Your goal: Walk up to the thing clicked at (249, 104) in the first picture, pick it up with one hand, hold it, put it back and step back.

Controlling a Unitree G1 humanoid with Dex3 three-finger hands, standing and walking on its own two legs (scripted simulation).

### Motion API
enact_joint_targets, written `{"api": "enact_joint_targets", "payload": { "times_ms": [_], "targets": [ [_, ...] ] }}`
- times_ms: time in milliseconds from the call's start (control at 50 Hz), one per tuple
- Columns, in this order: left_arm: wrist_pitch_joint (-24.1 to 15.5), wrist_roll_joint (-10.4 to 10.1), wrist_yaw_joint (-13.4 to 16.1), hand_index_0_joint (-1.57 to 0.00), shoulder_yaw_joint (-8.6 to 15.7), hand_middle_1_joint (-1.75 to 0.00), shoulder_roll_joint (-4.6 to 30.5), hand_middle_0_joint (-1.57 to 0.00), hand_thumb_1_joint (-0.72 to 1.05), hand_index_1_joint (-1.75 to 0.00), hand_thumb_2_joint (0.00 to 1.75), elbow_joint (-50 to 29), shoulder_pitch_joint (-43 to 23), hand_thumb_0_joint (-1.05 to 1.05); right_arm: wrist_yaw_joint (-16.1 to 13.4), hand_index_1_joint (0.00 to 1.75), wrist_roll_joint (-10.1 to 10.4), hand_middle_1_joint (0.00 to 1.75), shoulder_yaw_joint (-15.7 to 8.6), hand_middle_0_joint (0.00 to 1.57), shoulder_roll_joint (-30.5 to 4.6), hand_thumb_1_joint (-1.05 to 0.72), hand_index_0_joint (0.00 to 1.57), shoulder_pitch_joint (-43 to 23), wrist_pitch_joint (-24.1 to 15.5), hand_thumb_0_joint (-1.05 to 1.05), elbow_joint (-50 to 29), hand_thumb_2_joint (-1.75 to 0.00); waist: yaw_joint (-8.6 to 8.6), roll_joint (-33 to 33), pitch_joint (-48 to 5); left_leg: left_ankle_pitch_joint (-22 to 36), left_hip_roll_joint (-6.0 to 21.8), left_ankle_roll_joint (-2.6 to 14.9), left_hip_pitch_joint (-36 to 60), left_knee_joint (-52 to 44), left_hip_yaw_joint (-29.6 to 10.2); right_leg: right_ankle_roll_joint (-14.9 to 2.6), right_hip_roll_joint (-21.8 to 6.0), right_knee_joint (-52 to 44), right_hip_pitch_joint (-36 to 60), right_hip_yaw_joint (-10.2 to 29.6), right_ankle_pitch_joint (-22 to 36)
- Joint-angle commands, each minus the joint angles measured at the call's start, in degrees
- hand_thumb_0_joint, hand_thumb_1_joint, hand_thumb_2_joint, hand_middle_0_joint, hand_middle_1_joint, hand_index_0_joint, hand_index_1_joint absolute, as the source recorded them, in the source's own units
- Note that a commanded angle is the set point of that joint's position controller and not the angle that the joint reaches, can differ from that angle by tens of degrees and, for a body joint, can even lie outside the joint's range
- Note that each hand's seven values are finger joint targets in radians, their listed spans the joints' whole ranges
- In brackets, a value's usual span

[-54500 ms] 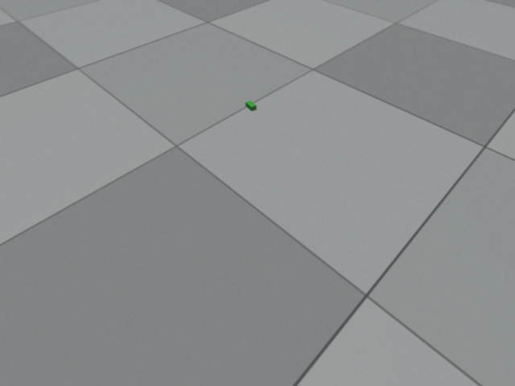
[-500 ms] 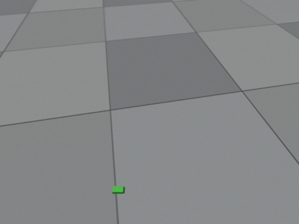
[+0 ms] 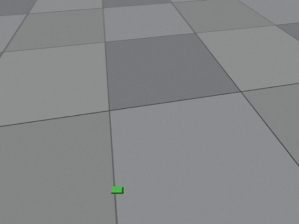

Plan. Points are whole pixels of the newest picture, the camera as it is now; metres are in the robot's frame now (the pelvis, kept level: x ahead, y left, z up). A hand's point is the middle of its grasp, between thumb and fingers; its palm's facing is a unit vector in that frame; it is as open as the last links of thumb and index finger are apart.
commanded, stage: stand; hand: left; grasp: from above
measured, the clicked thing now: (117, 190) +0.47 +0.23 -0.77
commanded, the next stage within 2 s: step back in 0.62 s
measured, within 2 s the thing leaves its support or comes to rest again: neither
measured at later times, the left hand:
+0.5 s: hand out of the picture +0.07 +0.24 -0.16, palm faces +0.01 -0.94 -0.35, open 7.4 cm
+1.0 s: hand out of the picture +0.11 +0.31 -0.18, palm faces +0.00 -0.93 -0.37, open 7.4 cm
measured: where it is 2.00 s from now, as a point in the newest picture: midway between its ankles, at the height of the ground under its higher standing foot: outside the picture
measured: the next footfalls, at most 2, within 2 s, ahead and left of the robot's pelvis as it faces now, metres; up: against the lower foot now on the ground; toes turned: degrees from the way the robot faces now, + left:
right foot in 1.34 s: -0.09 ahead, -0.07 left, +0.00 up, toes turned -2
left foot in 1.68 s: -0.15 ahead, +0.17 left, +0.00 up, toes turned -2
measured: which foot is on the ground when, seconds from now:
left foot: down 0.00-1.00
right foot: down 0.00-0.92, up 0.94-1.00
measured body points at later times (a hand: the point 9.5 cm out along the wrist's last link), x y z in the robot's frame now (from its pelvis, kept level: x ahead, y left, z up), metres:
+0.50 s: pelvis +0.00 +0.00 +0.00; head +0.01 -0.01 +0.45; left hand +0.07 +0.29 -0.13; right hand +0.07 -0.30 -0.14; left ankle +0.00 +0.13 -0.75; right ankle -0.01 -0.11 -0.75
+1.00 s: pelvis -0.04 +0.05 -0.02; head +0.03 +0.07 +0.42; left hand +0.10 +0.36 -0.16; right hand +0.02 -0.27 -0.14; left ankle -0.03 +0.15 -0.75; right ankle -0.04 -0.10 -0.71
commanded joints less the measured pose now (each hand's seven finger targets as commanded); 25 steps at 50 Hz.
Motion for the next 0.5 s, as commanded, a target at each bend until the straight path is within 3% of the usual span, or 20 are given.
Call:
{"api": "enact_joint_targets", "payload": {
  "times_ms": [0,40,120,280,360,480],
  "targets": [
    [-1.43,0.01,0.52,-0.20,2.04,-0.30,12.18,-0.20,0.90,-0.30,0.90,-3.66,-2.82,0.00,-0.94,0.30,-0.01,0.30,-2.02,0.20,-11.56,-0.90,0.20,-2.19,-1.55,0.00,-3.18,-0.90,-0.22,0.13,-3.46,8.68,6.28,2.11,-1.40,-2.24,-4.15,-0.80,-6.89,-2.90,1.24,5.98,7.27],
    [-1.48,-0.07,0.51,-0.20,1.90,-0.30,12.16,-0.20,0.90,-0.30,0.90,-3.54,-2.20,0.00,-0.92,0.30,0.11,0.30,-1.89,0.20,-11.44,-0.90,0.20,-2.26,-1.57,0.00,-3.16,-0.90,-0.13,-0.17,-3.69,10.54,6.40,2.07,-0.42,-1.94,-4.25,-0.76,-6.98,-2.64,1.02,5.81,9.17],
    [-1.40,-0.06,0.41,-0.20,1.85,-0.30,12.36,-0.20,0.90,-0.30,0.90,-3.52,-2.53,0.00,-0.88,0.30,0.07,0.30,-1.75,0.20,-11.61,-0.90,0.20,-1.84,-1.33,0.00,-3.10,-0.90,-0.29,-0.75,-2.52,6.43,6.20,2.05,-1.72,-2.70,-4.22,-0.69,-6.72,-3.28,0.22,5.91,4.88],
    [-1.53,-0.16,0.38,-0.20,1.70,-0.30,12.59,-0.20,0.90,-0.30,0.90,-3.67,-2.18,0.00,-0.89,0.30,0.08,0.30,-1.59,0.20,-11.68,-0.90,0.20,-1.98,-1.50,0.00,-3.14,-0.90,-0.23,-0.70,-3.64,10.40,6.35,1.96,-0.47,-1.90,-4.03,-0.76,-6.94,-2.56,0.73,5.89,9.53],
    [-1.40,-0.33,0.21,-0.20,1.67,-0.30,12.72,-0.20,0.90,-0.30,0.90,-3.44,-1.75,0.00,-0.81,0.30,0.17,0.30,-1.44,0.20,-11.82,-0.90,0.20,-1.78,-1.46,0.00,-2.90,-0.90,-0.13,-0.51,-2.20,7.48,6.14,1.87,-1.12,-2.54,-4.05,-0.78,-6.75,-2.99,-0.32,6.14,6.90],
    [-1.58,-0.18,0.27,-0.20,1.60,-0.30,12.96,-0.20,0.90,-0.30,0.90,-3.78,-2.03,0.00,-0.81,0.30,0.16,0.30,-1.45,0.20,-12.07,-0.90,0.20,-1.56,-1.45,0.00,-3.17,-0.90,-0.49,-0.66,-2.99,8.65,6.47,1.78,-0.32,-2.13,-3.88,-0.80,-6.88,-3.00,-0.35,6.30,7.99]
  ]
}}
